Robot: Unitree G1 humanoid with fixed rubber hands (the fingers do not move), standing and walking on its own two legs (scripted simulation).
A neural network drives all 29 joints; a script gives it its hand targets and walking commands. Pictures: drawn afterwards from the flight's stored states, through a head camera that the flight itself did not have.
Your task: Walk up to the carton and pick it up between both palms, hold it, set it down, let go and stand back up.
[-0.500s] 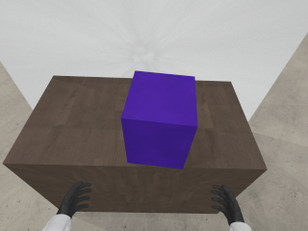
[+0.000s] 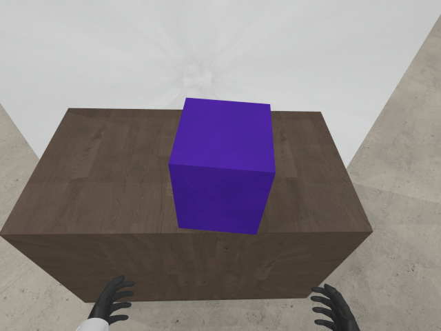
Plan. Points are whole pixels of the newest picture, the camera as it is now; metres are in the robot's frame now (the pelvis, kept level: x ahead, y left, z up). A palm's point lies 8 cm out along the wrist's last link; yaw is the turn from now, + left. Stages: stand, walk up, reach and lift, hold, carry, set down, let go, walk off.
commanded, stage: let go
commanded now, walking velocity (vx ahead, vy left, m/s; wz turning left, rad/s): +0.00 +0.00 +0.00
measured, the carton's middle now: (222, 168) +0.48 +0.01 -0.03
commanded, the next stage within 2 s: stand in 0.42 s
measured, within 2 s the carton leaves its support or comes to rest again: neither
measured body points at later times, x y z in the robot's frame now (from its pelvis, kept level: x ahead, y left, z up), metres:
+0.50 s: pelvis +0.01 +0.01 +0.00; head +0.01 +0.01 +0.45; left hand +0.17 +0.24 -0.09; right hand +0.16 -0.24 -0.10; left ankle +0.00 +0.13 -0.75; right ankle +0.00 -0.10 -0.75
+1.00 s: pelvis +0.01 +0.02 +0.00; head +0.00 +0.02 +0.45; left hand +0.09 +0.26 -0.13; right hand +0.00 -0.24 -0.15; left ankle +0.00 +0.12 -0.75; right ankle +0.00 -0.10 -0.75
